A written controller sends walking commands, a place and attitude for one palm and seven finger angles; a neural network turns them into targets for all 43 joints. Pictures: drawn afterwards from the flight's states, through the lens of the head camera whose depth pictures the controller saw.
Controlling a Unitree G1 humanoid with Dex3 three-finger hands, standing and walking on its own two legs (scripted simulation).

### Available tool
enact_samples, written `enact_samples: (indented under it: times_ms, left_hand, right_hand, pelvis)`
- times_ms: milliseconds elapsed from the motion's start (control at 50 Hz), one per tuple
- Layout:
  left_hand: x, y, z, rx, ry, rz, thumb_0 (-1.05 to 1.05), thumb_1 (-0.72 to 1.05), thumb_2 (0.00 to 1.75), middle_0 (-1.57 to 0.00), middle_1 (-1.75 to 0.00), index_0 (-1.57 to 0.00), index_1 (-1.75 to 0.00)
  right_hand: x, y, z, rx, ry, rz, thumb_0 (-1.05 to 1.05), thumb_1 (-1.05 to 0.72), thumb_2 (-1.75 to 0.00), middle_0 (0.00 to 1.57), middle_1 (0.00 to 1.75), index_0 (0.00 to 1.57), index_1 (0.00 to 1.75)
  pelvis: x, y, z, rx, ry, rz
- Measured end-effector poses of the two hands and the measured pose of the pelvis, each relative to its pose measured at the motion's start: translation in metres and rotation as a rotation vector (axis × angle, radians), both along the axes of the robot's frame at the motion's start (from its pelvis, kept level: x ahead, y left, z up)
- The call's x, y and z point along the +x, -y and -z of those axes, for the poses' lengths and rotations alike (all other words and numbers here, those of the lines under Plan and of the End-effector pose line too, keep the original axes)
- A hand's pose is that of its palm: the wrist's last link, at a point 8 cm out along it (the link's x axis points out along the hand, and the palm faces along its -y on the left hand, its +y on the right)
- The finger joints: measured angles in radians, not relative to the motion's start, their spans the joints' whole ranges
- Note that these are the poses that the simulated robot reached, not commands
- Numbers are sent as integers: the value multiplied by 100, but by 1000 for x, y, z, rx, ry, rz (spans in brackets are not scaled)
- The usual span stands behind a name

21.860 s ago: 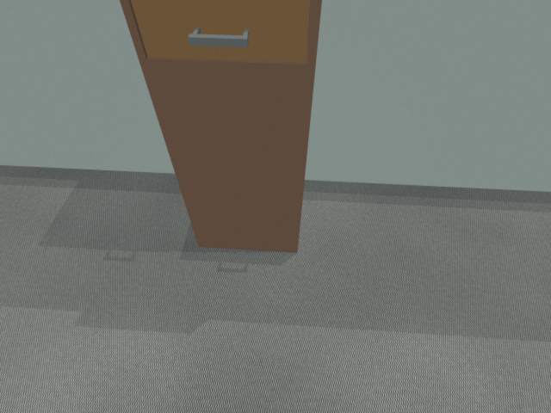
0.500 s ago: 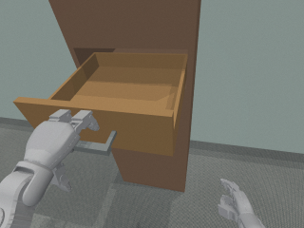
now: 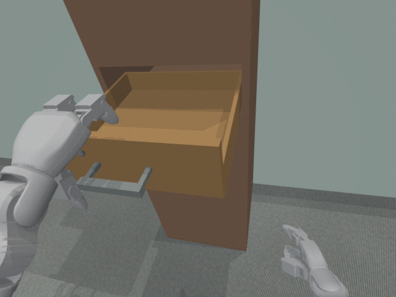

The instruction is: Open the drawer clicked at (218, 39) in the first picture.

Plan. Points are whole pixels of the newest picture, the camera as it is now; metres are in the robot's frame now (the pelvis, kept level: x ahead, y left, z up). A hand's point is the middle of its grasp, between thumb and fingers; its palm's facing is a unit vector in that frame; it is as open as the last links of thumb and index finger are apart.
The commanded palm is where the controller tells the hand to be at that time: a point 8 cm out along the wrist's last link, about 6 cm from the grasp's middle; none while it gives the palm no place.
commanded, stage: lift the hand off the handle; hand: left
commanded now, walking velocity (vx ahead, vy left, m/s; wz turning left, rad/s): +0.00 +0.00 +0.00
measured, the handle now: (115, 178) +0.27 +0.20 +0.16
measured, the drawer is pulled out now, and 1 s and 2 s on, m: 0.29 0.29 0.29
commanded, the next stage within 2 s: draw the hand back to the body in 0.44 s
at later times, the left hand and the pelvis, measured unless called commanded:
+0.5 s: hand (77, 135) +0.24 +0.21 +0.28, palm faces +0.24 +0.00 -0.97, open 13.8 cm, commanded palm +0.19 +0.22 +0.36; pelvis -0.01 +0.00 -0.01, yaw +0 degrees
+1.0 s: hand (71, 154) +0.23 +0.21 +0.26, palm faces +0.23 +0.02 -0.97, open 13.8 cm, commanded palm +0.17 +0.24 +0.34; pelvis +0.00 +0.01 -0.01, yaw +0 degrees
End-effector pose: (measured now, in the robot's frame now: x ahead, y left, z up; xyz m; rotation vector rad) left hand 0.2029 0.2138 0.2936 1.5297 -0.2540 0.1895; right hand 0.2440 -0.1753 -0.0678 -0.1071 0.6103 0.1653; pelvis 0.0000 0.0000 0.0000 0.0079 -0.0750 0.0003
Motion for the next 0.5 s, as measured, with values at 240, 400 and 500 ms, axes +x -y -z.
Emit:
enact_samples:
  times_ms: [240,400,500]
  left_hand:
    - [7,2,-33,74,22,-5,0,-49,30,-33,-120,-33,-120]
    - [6,-6,-47,43,10,-23,0,-49,30,-32,-120,-32,-120]
    - [8,6,-32,45,-42,42,0,-49,30,-32,-120,-32,-120]
  right_hand:
    - [-9,17,8,-19,-15,22,1,-90,-90,20,30,19,30]
    - [-15,27,12,-28,-8,39,1,-91,-90,20,30,19,30]
    - [-15,26,12,-34,4,42,1,-91,-90,20,30,19,30]
  pelvis:
    - [-3,6,3,1,-13,0]
    - [-5,6,4,-1,-24,-3]
    - [-7,4,5,0,-27,-3]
